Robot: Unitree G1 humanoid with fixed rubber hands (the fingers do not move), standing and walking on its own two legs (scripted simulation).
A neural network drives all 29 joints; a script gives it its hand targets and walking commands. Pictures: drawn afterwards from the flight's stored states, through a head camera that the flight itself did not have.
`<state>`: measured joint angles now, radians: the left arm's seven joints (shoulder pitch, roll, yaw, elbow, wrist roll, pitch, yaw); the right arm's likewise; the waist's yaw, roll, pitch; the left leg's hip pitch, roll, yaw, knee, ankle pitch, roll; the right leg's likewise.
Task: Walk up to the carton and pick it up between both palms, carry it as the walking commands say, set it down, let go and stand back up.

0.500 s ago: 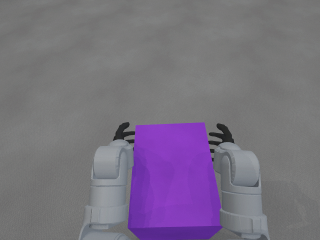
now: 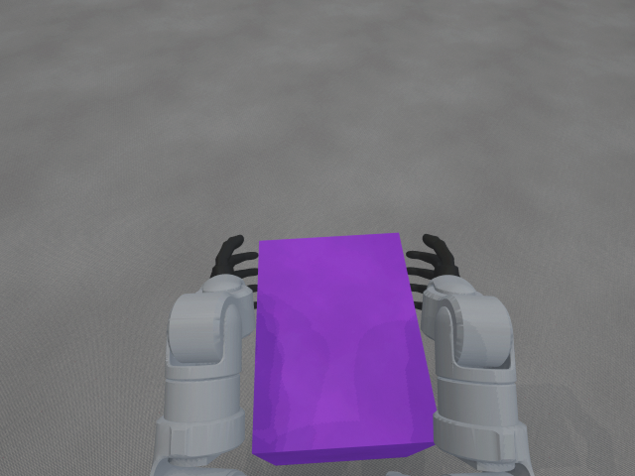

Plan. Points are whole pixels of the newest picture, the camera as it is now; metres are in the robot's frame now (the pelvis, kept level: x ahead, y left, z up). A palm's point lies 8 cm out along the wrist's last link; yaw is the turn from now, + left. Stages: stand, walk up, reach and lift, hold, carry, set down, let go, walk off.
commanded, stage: carry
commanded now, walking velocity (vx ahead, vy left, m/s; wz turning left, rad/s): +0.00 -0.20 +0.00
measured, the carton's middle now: (335, 352) +0.28 +0.01 +0.00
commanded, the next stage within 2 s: none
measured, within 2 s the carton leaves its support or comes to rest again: neither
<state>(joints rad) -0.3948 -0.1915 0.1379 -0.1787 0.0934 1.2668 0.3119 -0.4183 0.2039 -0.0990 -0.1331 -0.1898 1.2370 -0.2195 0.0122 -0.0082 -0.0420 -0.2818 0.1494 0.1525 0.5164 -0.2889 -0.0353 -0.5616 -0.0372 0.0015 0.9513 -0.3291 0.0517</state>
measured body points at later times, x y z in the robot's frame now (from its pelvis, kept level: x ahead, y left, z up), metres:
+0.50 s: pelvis -0.03 -0.16 -0.01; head -0.01 -0.14 +0.44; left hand +0.28 +0.00 +0.06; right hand +0.30 -0.26 +0.08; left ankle -0.07 -0.07 -0.73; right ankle +0.03 -0.18 -0.74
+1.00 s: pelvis -0.05 -0.30 -0.01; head +0.00 -0.32 +0.44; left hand +0.27 -0.18 +0.05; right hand +0.27 -0.44 +0.05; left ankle -0.10 -0.15 -0.67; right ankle +0.00 -0.40 -0.74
